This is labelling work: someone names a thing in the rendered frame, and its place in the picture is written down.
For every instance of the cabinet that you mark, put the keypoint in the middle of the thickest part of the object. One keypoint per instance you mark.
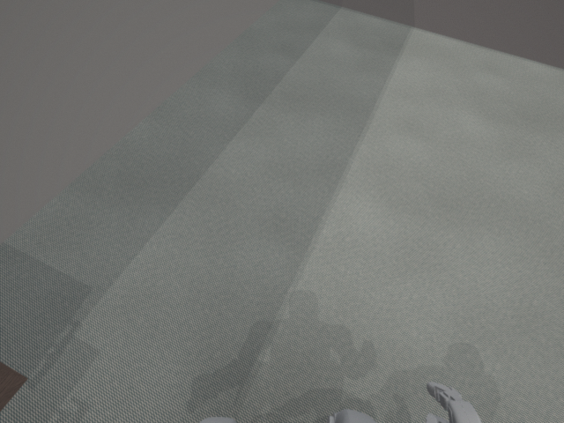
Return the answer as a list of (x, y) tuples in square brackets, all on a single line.
[(10, 382)]

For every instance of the robot right hand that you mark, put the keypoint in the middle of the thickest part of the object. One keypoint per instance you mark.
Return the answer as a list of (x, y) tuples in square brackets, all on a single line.
[(460, 411)]

